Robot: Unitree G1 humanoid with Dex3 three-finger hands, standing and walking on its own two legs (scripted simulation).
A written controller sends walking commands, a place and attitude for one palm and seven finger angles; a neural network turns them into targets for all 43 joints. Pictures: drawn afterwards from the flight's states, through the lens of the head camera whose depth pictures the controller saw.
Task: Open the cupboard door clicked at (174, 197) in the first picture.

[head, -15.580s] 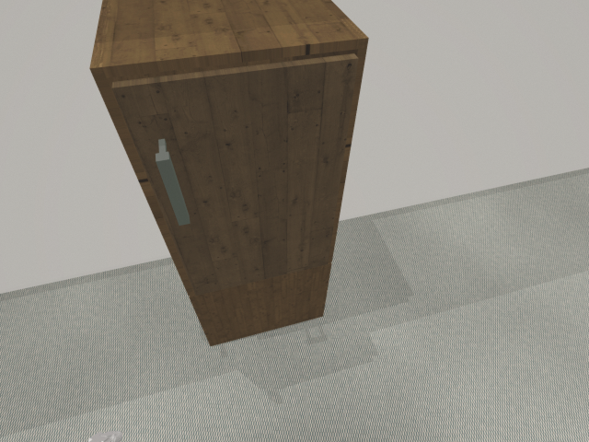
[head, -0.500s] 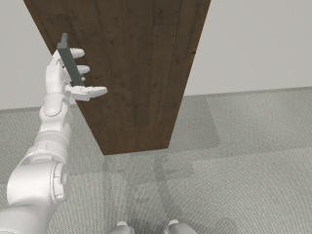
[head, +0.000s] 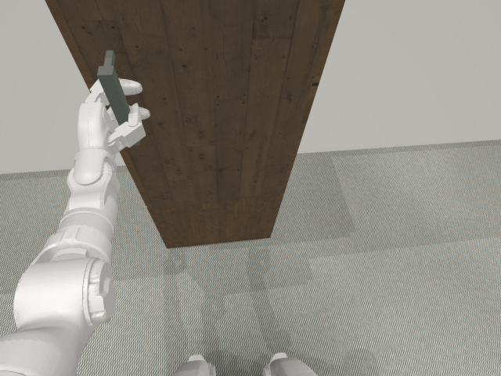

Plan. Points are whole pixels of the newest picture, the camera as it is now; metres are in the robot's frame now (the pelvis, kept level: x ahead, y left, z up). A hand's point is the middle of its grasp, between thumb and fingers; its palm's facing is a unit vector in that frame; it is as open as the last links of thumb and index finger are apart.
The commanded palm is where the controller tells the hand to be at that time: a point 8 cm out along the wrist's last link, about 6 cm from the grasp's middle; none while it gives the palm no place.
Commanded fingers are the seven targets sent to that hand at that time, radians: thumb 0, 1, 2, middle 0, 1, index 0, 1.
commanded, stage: pull the door open along its arc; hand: left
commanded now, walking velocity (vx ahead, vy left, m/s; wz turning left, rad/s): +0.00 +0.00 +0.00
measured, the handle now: (122, 101) +0.54 +0.18 +0.09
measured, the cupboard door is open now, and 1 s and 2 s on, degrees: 0 44 41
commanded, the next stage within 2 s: open thumb and fingers to let go in 1.00 s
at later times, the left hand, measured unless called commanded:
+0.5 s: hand (148, 170) +0.41 +0.13 +0.09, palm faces +0.01 -1.00 +0.02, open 5.7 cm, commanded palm +0.35 +0.18 +0.09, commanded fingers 0.00 0.90 0.90 -0.40 -1.35 -0.40 -1.35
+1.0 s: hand (230, 246) +0.28 +0.02 +0.10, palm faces +0.27 -0.96 -0.02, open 6.2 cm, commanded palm +0.22 +0.06 +0.09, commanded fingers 0.00 0.90 0.90 -0.40 -1.35 -0.40 -1.35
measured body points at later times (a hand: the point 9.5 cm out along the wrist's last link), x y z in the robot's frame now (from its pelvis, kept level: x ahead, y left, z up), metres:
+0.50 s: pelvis +0.01 +0.00 +0.01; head +0.06 +0.00 +0.46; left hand +0.40 +0.18 +0.09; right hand +0.07 -0.25 -0.10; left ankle +0.00 +0.09 -0.68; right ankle -0.01 -0.10 -0.68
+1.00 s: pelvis +0.02 -0.05 +0.02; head +0.01 -0.07 +0.47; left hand +0.26 +0.07 +0.10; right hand +0.21 -0.24 -0.06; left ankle +0.00 +0.09 -0.68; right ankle -0.01 -0.10 -0.68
